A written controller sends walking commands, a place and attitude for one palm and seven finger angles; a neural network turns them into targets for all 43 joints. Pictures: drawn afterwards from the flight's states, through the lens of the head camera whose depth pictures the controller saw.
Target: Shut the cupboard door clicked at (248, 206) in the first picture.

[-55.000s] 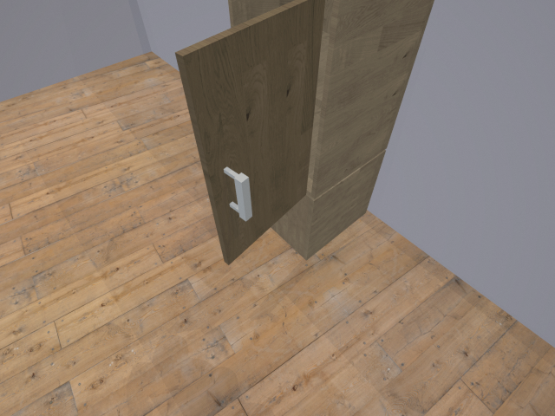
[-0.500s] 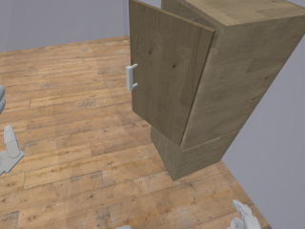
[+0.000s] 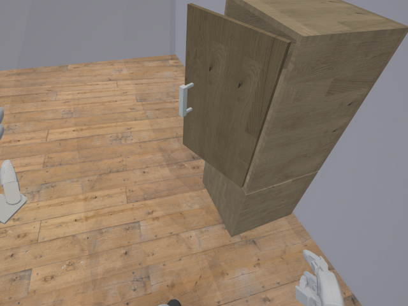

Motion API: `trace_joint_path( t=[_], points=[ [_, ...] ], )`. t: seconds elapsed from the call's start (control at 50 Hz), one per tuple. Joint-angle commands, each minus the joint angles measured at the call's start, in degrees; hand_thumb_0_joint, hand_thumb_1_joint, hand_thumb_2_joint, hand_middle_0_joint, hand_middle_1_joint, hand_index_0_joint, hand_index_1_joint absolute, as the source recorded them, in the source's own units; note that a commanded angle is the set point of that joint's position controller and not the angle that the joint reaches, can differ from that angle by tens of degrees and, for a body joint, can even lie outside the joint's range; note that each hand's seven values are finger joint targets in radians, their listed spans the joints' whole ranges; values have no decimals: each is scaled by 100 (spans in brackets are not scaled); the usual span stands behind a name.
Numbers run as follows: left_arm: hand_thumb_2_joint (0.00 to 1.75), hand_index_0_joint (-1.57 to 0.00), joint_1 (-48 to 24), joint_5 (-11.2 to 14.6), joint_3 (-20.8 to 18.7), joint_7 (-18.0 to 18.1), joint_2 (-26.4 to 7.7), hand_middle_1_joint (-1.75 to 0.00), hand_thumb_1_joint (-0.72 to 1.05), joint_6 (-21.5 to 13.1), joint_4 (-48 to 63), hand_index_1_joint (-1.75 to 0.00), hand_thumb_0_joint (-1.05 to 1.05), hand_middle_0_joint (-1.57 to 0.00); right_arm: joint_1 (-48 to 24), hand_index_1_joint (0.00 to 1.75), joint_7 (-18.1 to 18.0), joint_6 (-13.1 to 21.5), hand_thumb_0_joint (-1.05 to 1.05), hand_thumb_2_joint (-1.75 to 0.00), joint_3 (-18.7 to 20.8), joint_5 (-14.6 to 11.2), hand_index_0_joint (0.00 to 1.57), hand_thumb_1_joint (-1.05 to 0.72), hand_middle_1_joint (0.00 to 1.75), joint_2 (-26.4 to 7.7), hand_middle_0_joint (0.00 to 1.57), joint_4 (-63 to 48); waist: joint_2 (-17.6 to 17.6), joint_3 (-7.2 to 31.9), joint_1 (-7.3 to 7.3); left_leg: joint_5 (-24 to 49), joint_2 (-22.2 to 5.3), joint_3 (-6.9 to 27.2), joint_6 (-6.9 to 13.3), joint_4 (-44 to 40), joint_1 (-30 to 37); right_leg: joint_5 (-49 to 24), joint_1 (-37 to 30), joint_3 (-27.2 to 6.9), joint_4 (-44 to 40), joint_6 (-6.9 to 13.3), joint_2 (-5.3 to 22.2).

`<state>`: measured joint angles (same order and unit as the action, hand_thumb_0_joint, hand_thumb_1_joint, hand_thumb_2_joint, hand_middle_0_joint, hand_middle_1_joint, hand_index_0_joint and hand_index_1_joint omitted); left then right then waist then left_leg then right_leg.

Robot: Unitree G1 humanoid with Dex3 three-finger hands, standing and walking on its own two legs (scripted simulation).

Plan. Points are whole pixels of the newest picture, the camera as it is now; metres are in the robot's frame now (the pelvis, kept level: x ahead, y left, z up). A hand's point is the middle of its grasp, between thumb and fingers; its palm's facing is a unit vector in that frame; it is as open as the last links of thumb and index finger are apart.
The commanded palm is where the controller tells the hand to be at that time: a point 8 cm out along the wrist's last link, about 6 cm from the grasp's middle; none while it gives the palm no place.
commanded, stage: stop stepping back and stand still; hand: left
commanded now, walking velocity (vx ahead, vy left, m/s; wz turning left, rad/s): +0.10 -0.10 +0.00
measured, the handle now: (186, 99) +0.84 +0.09 -0.06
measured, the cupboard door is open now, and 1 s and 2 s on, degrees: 24 24 24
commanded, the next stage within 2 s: let the arm hang, fingers relaxed in 0.94 s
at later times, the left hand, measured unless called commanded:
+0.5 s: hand out of the picture +0.08 +0.34 +0.21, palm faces +0.41 -0.83 -0.38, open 7.4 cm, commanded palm +0.05 +0.38 +0.19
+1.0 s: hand out of the picture +0.07 +0.38 +0.18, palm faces +0.35 -0.82 -0.45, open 7.4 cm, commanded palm +0.01 +0.42 +0.19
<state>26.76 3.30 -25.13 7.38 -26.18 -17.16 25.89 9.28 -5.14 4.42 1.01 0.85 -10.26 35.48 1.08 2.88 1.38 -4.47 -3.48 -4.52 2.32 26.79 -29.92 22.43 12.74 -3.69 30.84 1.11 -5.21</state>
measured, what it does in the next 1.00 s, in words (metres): walks backwards: right foot, then left foot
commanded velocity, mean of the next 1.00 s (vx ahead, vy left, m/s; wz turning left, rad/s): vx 0.17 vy -0.13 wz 0.00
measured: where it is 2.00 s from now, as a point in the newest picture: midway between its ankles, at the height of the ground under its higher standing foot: outside the picture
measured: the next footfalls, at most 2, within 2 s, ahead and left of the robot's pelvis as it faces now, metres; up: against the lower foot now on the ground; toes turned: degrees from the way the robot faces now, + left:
right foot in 0.40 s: -0.08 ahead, -0.02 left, +0.00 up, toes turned -8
left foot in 0.56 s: -0.09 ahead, +0.23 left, +0.00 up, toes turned -4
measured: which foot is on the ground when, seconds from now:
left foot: down 0.00-0.36, up 0.38-0.54, down 0.56-1.00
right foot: down 0.00-0.18, up 0.20-0.38, down 0.40-0.56, up 0.58-0.88, down 0.90-1.00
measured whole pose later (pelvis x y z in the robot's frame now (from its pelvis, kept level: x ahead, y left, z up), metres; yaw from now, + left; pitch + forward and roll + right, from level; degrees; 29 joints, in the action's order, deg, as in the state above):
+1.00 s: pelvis -0.16 +0.14 +0.00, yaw -7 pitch -1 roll -3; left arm 30.1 3.2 -24.7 9.9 -26.3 -8.2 28.7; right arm 14.0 -3.8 1.3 0.1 -0.2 -11.4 37.8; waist 1.6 2.0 0.4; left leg -21.2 -4.7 -3.1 -0.8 47.0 -27.3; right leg 21.7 8.3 5.9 31.0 2.7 -3.0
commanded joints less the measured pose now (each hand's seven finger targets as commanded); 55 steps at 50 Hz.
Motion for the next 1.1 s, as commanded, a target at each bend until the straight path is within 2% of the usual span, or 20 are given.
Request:
trace_joint_path(
  t=[0.0,0.1,0.18,0.3,0.32,0.34,0.38,0.4,0.5,0.54,0.6,0.68,0.8,0.86,0.9,0.94,1.0,1.02,1.04,1.08],
  points=[
    [90,-20,179,103,-732,99,-1013,-30,90,-269,1253,-30,0,-20,-286,30,60,246,0,-90,305,-39,20,-90,30,-785,20,-897,520,595,-101,-2270,-376,442,-438,-780,1423,683,852,-20,-873,282,299],
    [90,-20,85,35,-495,213,-943,-30,90,77,1623,-30,0,-20,358,30,35,182,0,-90,331,-14,20,-90,30,-820,20,-661,-956,310,175,-1436,191,511,-512,2143,3187,1927,3655,-380,-1634,638,1463],
    [90,-20,-1512,-55,-638,321,-1156,-30,90,271,1825,-30,0,-20,-128,30,-146,514,0,-90,215,0,20,-90,30,-1023,20,-742,2251,-71,-34,-5453,-1318,2847,-572,-3049,-60,1232,495,744,2736,-210,-387],
    [90,-20,1154,181,-755,108,-1001,-30,90,590,2230,-30,0,-20,-206,30,367,426,0,-90,326,-17,20,-90,30,-639,20,-922,1751,1026,-463,-2620,-228,-331,-1403,-1878,584,1160,-1229,1744,1338,220,-550],
    [90,-20,1244,214,-923,165,-1202,-30,90,649,2424,-30,0,-20,-244,30,418,366,0,-90,309,-88,20,-90,30,-594,20,-963,947,894,-553,-2527,278,-891,-1512,-102,223,1438,-1273,1430,-121,601,8],
    [90,-20,1099,151,-1000,175,-1380,-30,90,636,2531,-30,0,-20,-19,30,429,291,0,-90,328,-246,20,-90,30,-604,20,-754,-1678,268,-374,-2500,483,-507,-1144,3769,728,987,986,-402,-1506,1021,1702],
    [90,-20,-637,161,-1593,263,-1961,-30,90,449,2835,-30,0,-20,54,30,336,240,0,-90,161,18,20,-90,30,-779,20,-632,-721,-325,158,-2278,-25,1214,-450,6182,-457,1488,2558,-2039,-2193,1749,3010],
    [90,-20,-1103,69,-1363,316,-1870,-30,90,352,1835,-30,0,-20,72,30,294,222,0,-90,-12,84,20,-90,30,-523,20,-770,-944,-141,279,-2106,-445,924,-445,4983,146,2193,2523,-1513,-2205,764,2724],
    [90,-20,-1179,-128,-163,368,-760,-30,90,585,990,-30,0,-20,19,30,-105,271,0,-90,77,-67,20,-90,30,-877,20,-519,533,-777,168,-2627,-7,125,-107,229,1743,2212,2116,-71,-215,583,1218],
    [90,-20,-1334,-126,-301,370,-917,-30,90,362,1647,-30,0,-20,35,30,-68,367,0,-90,87,-105,20,-90,30,-1022,20,-803,2236,-669,112,-3626,-1892,3461,713,-1695,1838,1032,2620,817,2785,-64,191],
    [90,-20,-575,-97,-546,112,-1019,-30,90,234,2028,-30,0,-20,-242,30,162,375,0,-90,133,-18,20,-90,30,-863,20,-821,866,-446,-29,-4180,-1915,3154,592,-1995,978,41,2254,187,3711,-56,580],
    [90,-20,125,-143,-579,209,-955,-30,90,378,2296,-30,0,-20,-241,30,232,195,0,-90,127,-25,20,-90,30,-819,20,-861,1476,-72,-178,-3657,-1260,1112,62,-2015,571,-258,728,999,2177,-13,273],
    [90,-20,323,-3,-573,329,-954,-30,90,729,1489,-30,0,-20,-50,30,5,-27,0,-90,63,-4,20,-90,30,-698,20,-879,1311,148,5,-3131,-910,653,-133,-1248,937,411,-728,1568,-503,125,-118],
    [90,-20,216,-19,-754,351,-1136,-30,90,803,1328,-30,0,-20,81,30,32,-126,0,-90,101,-31,20,-90,30,-654,20,-807,-122,204,46,-2168,-376,230,-186,1233,-305,460,-1353,-488,-1257,887,1352],
    [90,-20,-134,27,-1109,466,-1553,-30,90,546,1503,-30,0,-20,-35,30,89,8,0,-90,49,-8,20,-90,30,-676,20,-832,-737,22,-15,-1578,-79,49,-375,2565,-762,-2348,-1255,-1476,-1354,1346,2385],
    [90,-20,51,13,-468,404,-763,-30,90,660,951,-30,0,-20,-58,30,99,80,0,-90,218,-212,20,-90,30,-787,20,-761,-1439,-189,-58,-1890,-140,382,-352,2541,-488,-2005,-705,-1253,-1049,1276,2207],
    [90,-20,-550,-78,-446,430,-881,-30,90,504,1449,-30,0,-20,-287,30,25,48,0,-90,68,-128,20,-90,30,-715,20,-672,-457,-592,23,-1171,-68,35,-282,1241,797,-1490,332,-258,-817,850,1868],
    [90,-20,-560,-630,1850,-444,800,-30,90,1438,-2857,-30,0,-20,229,30,655,270,0,-90,208,24,20,-90,30,-1205,20,286,330,-824,500,913,-429,225,-214,1302,1433,-2742,1595,1200,969,175,1882],
    [90,-20,-157,-445,1933,-664,951,-30,90,1861,-2954,-30,0,-20,734,30,604,-94,0,-90,168,9,20,-90,30,-1385,20,112,1131,-229,304,1942,-942,1622,228,577,1514,-1037,1518,905,2244,-204,829],
    [90,-20,-521,-486,2084,-649,1122,-30,90,1951,-3200,-30,0,-20,705,30,470,-204,0,-90,167,155,20,-90,30,-1643,20,-65,659,-162,138,2253,-1844,3013,916,-193,1352,1539,1939,291,3488,-269,544]
  ],
)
